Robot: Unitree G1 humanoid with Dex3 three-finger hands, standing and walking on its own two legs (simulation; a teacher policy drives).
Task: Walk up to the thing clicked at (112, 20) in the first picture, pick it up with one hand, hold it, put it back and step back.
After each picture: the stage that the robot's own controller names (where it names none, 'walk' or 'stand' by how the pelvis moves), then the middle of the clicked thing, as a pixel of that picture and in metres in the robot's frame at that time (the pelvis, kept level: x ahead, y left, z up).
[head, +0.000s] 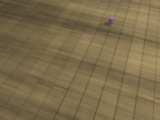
stand; (111, 21) +1.77 -0.30 -0.72
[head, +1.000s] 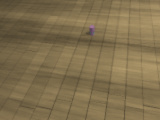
walk; (92, 30) +1.67 +0.08 -0.70
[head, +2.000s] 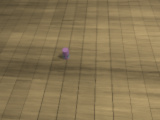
walk; (65, 53) +1.10 +0.28 -0.71
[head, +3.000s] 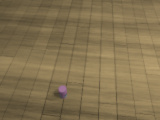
walk; (62, 92) +0.66 +0.22 -0.71
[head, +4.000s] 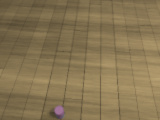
stand; (59, 112) +0.43 +0.20 -0.70
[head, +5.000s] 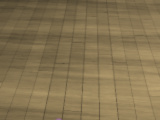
stand; out of the picture +0.40 +0.20 -0.73
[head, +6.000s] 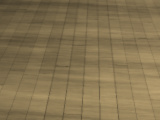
stand; out of the picture +0.39 +0.20 -0.73
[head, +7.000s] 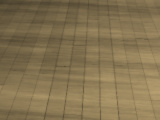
stand; out of the picture +0.39 +0.20 -0.73
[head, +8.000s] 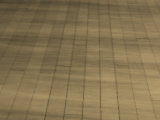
go down; out of the picture +0.38 +0.19 -0.73
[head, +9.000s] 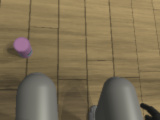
go down; (23, 48) +0.47 +0.26 -0.33
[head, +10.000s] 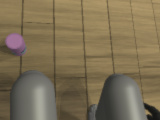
approach; (17, 45) +0.45 +0.28 -0.29
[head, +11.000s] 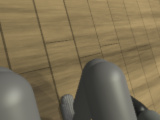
close in; out of the picture +0.42 +0.32 -0.22
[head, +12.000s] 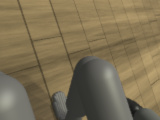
close; out of the picture +0.42 +0.33 -0.22
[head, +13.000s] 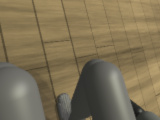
lift; out of the picture +0.38 +0.30 -0.22
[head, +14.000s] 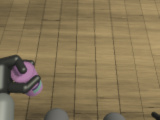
lift; (28, 80) +0.33 +0.20 -0.02
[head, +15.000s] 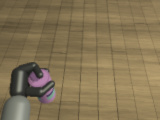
hold; (43, 87) +0.32 +0.16 -0.01
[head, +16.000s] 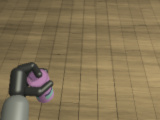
hold; (41, 86) +0.33 +0.17 -0.01
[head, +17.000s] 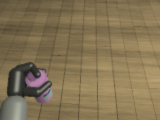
crouch; (40, 87) +0.32 +0.18 -0.01
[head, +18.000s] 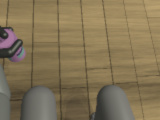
crouch; (10, 47) +0.44 +0.24 -0.10
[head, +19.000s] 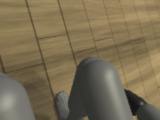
lower; out of the picture +0.40 +0.33 -0.23
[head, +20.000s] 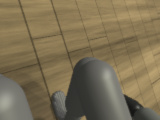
lower; out of the picture +0.41 +0.34 -0.22
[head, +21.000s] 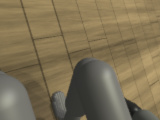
lower; out of the picture +0.41 +0.34 -0.23
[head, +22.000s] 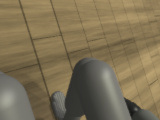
lower; out of the picture +0.40 +0.34 -0.23
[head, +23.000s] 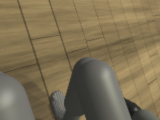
loosen; out of the picture +0.41 +0.34 -0.23
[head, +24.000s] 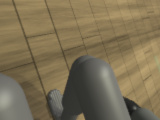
withdraw; out of the picture +0.40 +0.33 -0.23
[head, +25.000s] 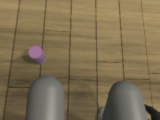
walk; (37, 55) +0.45 +0.26 -0.35
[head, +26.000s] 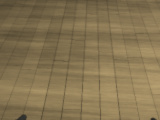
stand; out of the picture +0.38 +0.19 -0.66
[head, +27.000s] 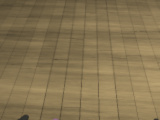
stand; out of the picture +0.40 +0.21 -0.67
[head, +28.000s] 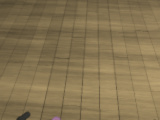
stand; out of the picture +0.40 +0.21 -0.67
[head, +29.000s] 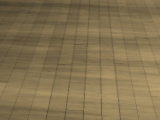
stand; out of the picture +0.41 +0.20 -0.72
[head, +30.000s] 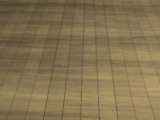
stand; out of the picture +0.37 +0.21 -0.73
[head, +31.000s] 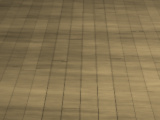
walk; out of the picture +0.37 +0.21 -0.72
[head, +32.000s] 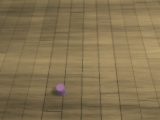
walk; (61, 89) +0.56 +0.23 -0.69
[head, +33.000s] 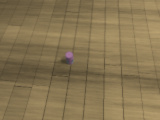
walk; (69, 58) +0.84 +0.18 -0.69
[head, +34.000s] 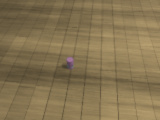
stand; (70, 63) +1.02 +0.19 -0.71
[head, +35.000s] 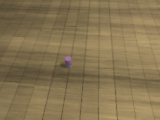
stand; (68, 62) +1.03 +0.20 -0.73
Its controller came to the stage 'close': yes
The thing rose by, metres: 0.70
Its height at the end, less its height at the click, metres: +0.00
